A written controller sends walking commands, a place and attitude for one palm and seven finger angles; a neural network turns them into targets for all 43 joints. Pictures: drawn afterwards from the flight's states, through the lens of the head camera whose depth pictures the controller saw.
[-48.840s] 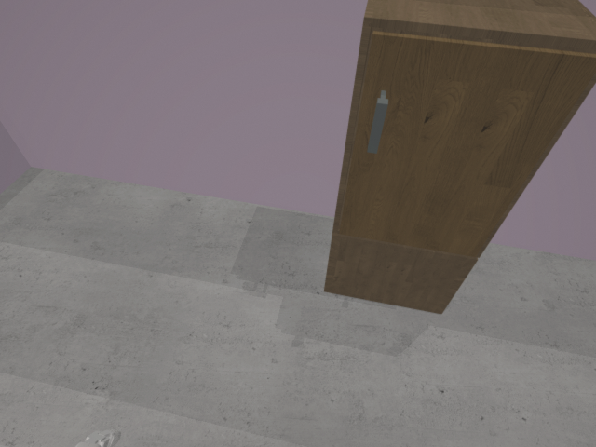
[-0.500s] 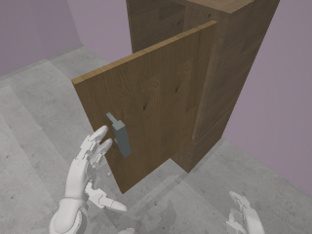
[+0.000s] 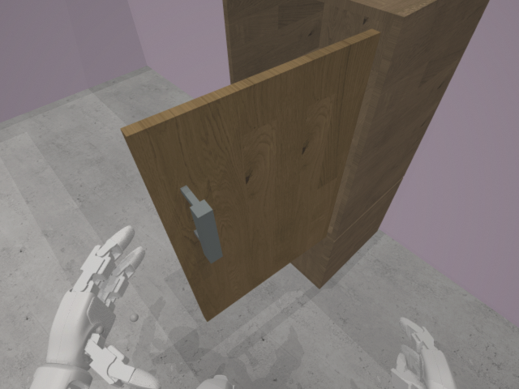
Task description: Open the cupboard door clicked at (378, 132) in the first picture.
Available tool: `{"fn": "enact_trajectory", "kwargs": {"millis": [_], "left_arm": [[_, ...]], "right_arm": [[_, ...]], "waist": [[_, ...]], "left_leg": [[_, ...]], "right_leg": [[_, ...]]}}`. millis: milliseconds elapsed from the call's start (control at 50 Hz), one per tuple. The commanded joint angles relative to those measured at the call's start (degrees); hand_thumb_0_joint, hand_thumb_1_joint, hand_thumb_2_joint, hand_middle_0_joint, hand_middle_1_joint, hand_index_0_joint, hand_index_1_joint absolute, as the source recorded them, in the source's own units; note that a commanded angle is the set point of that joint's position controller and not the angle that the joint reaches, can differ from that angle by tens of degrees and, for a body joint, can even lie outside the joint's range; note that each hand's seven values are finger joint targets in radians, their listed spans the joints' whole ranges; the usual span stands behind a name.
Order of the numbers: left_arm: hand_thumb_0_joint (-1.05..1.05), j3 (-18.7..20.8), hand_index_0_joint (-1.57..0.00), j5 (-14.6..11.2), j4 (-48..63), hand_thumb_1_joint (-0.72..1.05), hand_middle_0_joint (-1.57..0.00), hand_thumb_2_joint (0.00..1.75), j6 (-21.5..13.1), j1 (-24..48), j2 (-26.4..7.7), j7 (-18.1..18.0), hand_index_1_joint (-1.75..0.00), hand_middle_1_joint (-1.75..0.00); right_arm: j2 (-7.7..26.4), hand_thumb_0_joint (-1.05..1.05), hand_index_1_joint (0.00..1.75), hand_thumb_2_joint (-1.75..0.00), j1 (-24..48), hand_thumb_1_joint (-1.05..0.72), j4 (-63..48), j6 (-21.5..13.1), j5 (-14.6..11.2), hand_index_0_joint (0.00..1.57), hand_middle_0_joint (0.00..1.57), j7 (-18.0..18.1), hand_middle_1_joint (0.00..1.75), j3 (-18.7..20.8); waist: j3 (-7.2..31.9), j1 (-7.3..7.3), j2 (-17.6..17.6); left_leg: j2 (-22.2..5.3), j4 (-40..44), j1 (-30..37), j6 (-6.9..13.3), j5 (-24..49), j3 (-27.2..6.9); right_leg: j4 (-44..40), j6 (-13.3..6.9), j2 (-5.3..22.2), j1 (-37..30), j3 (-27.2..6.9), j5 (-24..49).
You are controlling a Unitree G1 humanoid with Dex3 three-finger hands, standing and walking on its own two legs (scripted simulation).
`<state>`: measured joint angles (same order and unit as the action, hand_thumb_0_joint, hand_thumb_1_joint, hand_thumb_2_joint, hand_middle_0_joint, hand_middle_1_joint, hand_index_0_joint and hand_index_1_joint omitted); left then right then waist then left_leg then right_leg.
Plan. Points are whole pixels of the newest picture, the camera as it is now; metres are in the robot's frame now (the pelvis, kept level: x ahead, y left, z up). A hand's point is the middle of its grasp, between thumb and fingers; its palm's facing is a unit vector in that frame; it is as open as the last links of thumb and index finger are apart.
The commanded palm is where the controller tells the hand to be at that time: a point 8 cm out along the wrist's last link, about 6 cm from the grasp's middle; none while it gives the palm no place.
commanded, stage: draw the hand back to the body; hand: left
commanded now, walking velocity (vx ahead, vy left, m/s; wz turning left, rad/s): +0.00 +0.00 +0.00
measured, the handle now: (200, 224) +0.33 +0.12 +0.09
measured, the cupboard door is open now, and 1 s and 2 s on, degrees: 84 84 84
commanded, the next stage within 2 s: step back with the hand held close in 1.60 s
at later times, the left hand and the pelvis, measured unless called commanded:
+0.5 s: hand (86, 308) +0.19 +0.21 +0.12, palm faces +0.01 -1.00 -0.06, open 16.3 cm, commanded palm +0.16 +0.27 +0.14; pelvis -0.01 +0.03 +0.01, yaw +0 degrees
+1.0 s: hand (26, 260) +0.22 +0.27 +0.18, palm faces +0.38 -0.85 -0.37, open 11.8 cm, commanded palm +0.17 +0.31 +0.20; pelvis +0.02 +0.03 +0.05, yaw -2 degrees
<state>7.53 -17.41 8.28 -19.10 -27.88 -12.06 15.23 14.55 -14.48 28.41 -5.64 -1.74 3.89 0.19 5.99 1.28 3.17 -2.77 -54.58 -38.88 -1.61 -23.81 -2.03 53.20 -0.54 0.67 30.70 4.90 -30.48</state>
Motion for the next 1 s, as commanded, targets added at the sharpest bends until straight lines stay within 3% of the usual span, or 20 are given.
{"fn": "enact_trajectory", "kwargs": {"millis": [0, 40, 100, 140, 180, 260, 340, 440, 500, 520, 540, 560, 600, 740, 820, 900, 960, 980], "left_arm": [[0.00, 3.12, -0.15, -0.55, 11.56, -0.50, -0.15, 0.30, -2.84, 5.61, -6.19, 0.18, -0.30, -0.30], [0.00, 6.20, -0.15, -0.20, 13.37, -0.50, -0.15, 0.30, -1.99, 5.64, -9.21, -1.16, -0.30, -0.30], [0.00, 7.20, -0.15, -0.02, 18.40, -0.50, -0.15, 0.30, -0.94, 3.59, -9.34, -2.76, -0.30, -0.30], [0.00, 6.64, -0.15, 0.09, 19.78, -0.50, -0.15, 0.30, 0.43, 2.53, -8.91, -3.43, -0.30, -0.30], [0.00, 5.20, -0.15, -0.15, 19.45, -0.50, -0.15, 0.30, 1.88, 1.39, -7.38, -3.42, -0.30, -0.30], [0.00, 4.53, -0.15, -0.39, 17.64, -0.50, -0.15, 0.30, 5.60, 2.02, -7.11, -2.66, -0.30, -0.30], [0.00, 6.41, -0.15, -0.41, 20.74, -0.50, -0.15, 0.30, 7.65, 4.41, -9.47, -2.57, -0.30, -0.30], [0.00, 9.36, -0.15, -1.00, 25.23, -0.43, -0.15, 0.33, 7.33, 5.23, -11.45, -3.14, -0.30, -0.30], [0.00, 8.39, -0.16, -1.36, 25.45, -0.32, -0.16, 0.37, 8.56, 4.63, -10.23, -2.52, -0.30, -0.30], [0.00, 9.77, -0.16, 7.90, 28.67, -0.29, -0.16, 0.39, 9.64, 6.81, -17.80, -11.22, -0.30, -0.30], [0.00, 8.06, -0.16, 8.88, 26.48, -0.26, -0.16, 0.40, 11.07, 3.93, -13.65, -15.23, -0.30, -0.30], [0.00, 5.67, -0.16, 9.48, 25.97, -0.22, -0.16, 0.42, 12.17, 3.18, -10.65, -16.76, -0.30, -0.30], [0.00, 4.97, -0.16, 11.76, 25.32, -0.15, -0.16, 0.45, 13.25, 3.47, -10.36, -19.40, -0.30, -0.30], [0.00, 9.65, -0.17, 14.31, 28.08, 0.09, -0.17, 0.55, 12.90, 4.44, -15.27, -23.65, -0.30, -0.30], [0.00, 10.37, -0.18, 14.71, 28.34, 0.23, -0.18, 0.62, 12.84, 3.93, -14.82, -24.20, -0.30, -0.30], [0.00, 11.63, -0.18, 14.61, 25.38, 0.37, -0.18, 0.68, 13.04, 4.29, -14.53, -24.05, -0.30, -0.30], [0.00, 13.00, -0.19, 14.46, 24.63, 0.48, -0.19, 0.72, 12.94, 4.13, -14.86, -23.80, -0.30, -0.30], [0.00, 14.02, -0.19, 14.37, 24.47, 0.51, -0.19, 0.74, 12.85, 4.13, -15.56, -23.78, -0.30, -0.30]], "right_arm": [[5.45, 0.00, 0.30, -0.90, 4.07, -0.90, -9.17, -4.11, 0.11, 0.20, 0.20, 0.66, 0.30, 1.98], [5.36, 0.00, 0.30, -0.90, 4.34, -0.90, -9.48, -4.01, 0.07, 0.20, 0.20, 0.68, 0.30, 1.95], [4.38, 0.00, 0.30, -0.90, 4.74, -0.90, -10.58, -3.93, -0.26, 0.20, 0.20, 0.63, 0.30, 1.62], [4.13, 0.00, 0.30, -0.90, 5.00, -0.90, -10.76, -3.95, -0.34, 0.20, 0.20, 0.42, 0.30, 1.28], [4.10, 0.00, 0.30, -0.90, 5.13, -0.90, -10.82, -3.88, -0.69, 0.20, 0.20, 0.31, 0.30, 0.98], [4.83, 0.00, 0.30, -0.90, 5.35, -0.90, -10.73, -4.16, -0.92, 0.20, 0.20, 0.42, 0.30, 0.53], [5.11, 0.00, 0.30, -0.90, 5.73, -0.90, -10.90, -4.94, -0.82, 0.20, 0.20, 0.89, 0.30, 0.05], [4.92, 0.00, 0.30, -0.90, 5.80, -0.90, -10.27, -6.48, -0.83, 0.20, 0.20, 1.01, 0.30, -0.47], [4.79, 0.00, 0.30, -0.90, 5.91, -0.90, -9.69, -7.29, -1.14, 0.20, 0.20, 0.72, 0.30, -0.79], [4.40, 0.00, 0.30, -0.90, 7.35, -0.90, -10.18, -6.36, -0.42, 0.20, 0.20, 2.06, 0.30, -1.07], [3.76, 0.00, 0.30, -0.90, 7.06, -0.90, -9.52, -6.08, 0.12, 0.20, 0.20, 2.53, 0.30, -1.47], [3.83, 0.00, 0.30, -0.90, 7.09, -0.90, -9.66, -5.73, 0.18, 0.20, 0.20, 2.76, 0.30, -1.55], [3.91, 0.00, 0.30, -0.90, 6.90, -0.90, -8.64, -4.69, 0.37, 0.20, 0.20, 2.86, 0.30, -1.57], [4.24, 0.00, 0.30, -0.90, 8.67, -0.90, -6.33, -4.49, 1.43, 0.20, 0.20, 3.19, 0.30, -1.41], [4.10, 0.00, 0.30, -0.90, 8.92, -0.90, -4.77, -4.87, 1.60, 0.20, 0.20, 2.94, 0.30, -1.24], [4.32, 0.00, 0.30, -0.90, 9.39, -0.90, -3.64, -4.45, 1.71, 0.20, 0.20, 2.55, 0.30, -0.92], [4.31, 0.00, 0.30, -0.90, 9.83, -0.90, -3.29, -3.93, 1.82, 0.20, 0.20, 2.31, 0.30, -0.54], [4.32, 0.00, 0.30, -0.90, 9.72, -0.90, -3.05, -3.67, 1.91, 0.20, 0.20, 2.24, 0.30, -0.38]], "waist": [[7.22, -1.59, -3.45], [8.77, -0.27, -2.98], [11.70, 0.95, 0.35], [11.45, 0.89, 1.31], [8.12, 0.20, 1.22], [3.84, -0.67, -1.57], [3.60, -0.19, -0.66], [5.70, 0.85, 0.76], [3.78, 0.56, 3.73], [1.90, 2.48, 2.83], [-2.05, 1.21, 1.00], [-3.03, 0.66, -0.69], [-3.62, 0.39, 1.17], [0.01, 1.43, -0.17], [-1.41, 1.45, 1.75], [-4.01, 1.65, -0.58], [-3.74, 2.10, -0.12], [-3.00, 2.22, -1.88]], "left_leg": [[3.54, 5.10, 8.54, 2.74, 10.73, 0.61], [3.39, 6.19, 9.24, 2.81, 11.11, 0.64], [3.31, 7.89, 12.49, 2.74, 13.68, 1.06], [3.09, 8.68, 13.20, 2.78, 14.38, 0.79], [2.83, 9.86, 13.01, 2.54, 12.27, 0.56], [2.52, 11.73, 12.18, 2.62, 8.26, -0.09], [2.50, 13.28, 13.69, 2.71, 7.05, -0.60], [2.39, 15.12, 16.52, 2.37, 8.17, -1.22], [2.33, 16.32, 17.34, 2.08, 7.30, -1.34], [2.41, 19.12, 17.75, 2.18, 4.62, -0.56], [2.42, 20.20, 17.51, 2.10, 2.24, -0.24], [2.43, 20.55, 17.86, 2.17, 1.35, -0.36], [2.03, 22.22, 19.84, 2.31, 0.87, -0.23], [1.74, 26.83, 26.92, 2.68, 9.30, 0.87], [1.52, 28.97, 30.43, 2.56, 13.72, 1.44], [1.32, 31.00, 31.36, 2.50, 15.98, 1.67], [1.43, 31.62, 32.77, 2.63, 18.75, 2.54], [1.39, 31.69, 33.27, 2.70, 19.78, 2.51]], "right_leg": [[-9.32, 0.73, -1.43, 2.13, -3.61, 19.66], [-9.39, 0.30, -1.71, 0.26, -3.22, 18.65], [-8.92, -0.07, -1.95, -2.15, -1.95, 21.20], [-9.01, -0.19, -2.40, -2.52, -1.13, 21.58], [-9.99, -0.02, -2.65, -1.12, -0.44, 19.32], [-12.34, 0.32, -2.74, -0.42, -0.11, 15.14], [-13.62, 0.07, -2.79, -1.40, -0.12, 13.11], [-14.15, -0.44, -3.06, -3.87, 0.39, 13.46], [-14.93, -0.32, -3.03, -3.50, 0.80, 13.17], [-19.93, -0.95, -1.87, -4.37, -2.73, 11.45], [-22.35, -0.84, -1.57, -4.04, -2.54, 8.52], [-22.69, -0.61, -1.30, -3.62, -2.36, 7.54], [-23.59, -0.47, -1.02, -5.35, -2.00, 7.50], [-27.65, -0.61, -0.60, -14.95, -1.85, 14.31], [-29.33, -0.44, -0.72, -16.80, -1.57, 18.17], [-31.00, -0.28, -0.97, -18.66, -1.44, 19.99], [-31.76, -0.21, -0.77, -20.66, -1.65, 22.87], [-31.88, -0.17, -0.85, -21.21, -1.61, 23.91]]}}
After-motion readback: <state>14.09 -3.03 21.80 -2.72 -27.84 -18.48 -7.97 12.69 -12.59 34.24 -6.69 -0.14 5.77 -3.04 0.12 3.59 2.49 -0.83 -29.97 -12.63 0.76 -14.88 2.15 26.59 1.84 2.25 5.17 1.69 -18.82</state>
